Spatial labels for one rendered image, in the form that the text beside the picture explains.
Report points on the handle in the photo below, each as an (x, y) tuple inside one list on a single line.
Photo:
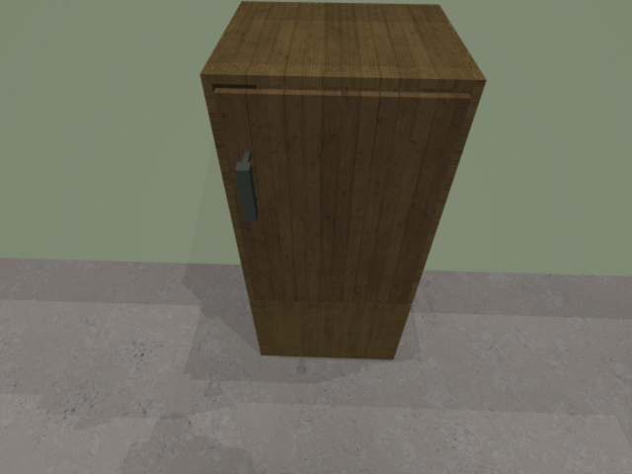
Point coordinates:
[(246, 187)]

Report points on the cupboard door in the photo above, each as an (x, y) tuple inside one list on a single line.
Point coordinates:
[(348, 183)]

